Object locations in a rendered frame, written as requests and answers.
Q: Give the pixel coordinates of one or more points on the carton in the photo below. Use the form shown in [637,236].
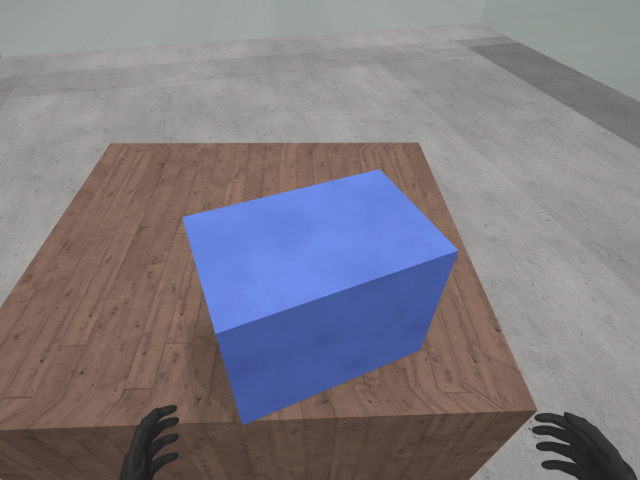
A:
[310,288]

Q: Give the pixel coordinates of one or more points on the robot left hand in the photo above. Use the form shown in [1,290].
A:
[138,464]

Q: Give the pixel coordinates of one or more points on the pedestal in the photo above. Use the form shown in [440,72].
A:
[109,321]

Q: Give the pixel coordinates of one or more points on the robot right hand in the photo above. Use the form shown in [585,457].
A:
[595,457]

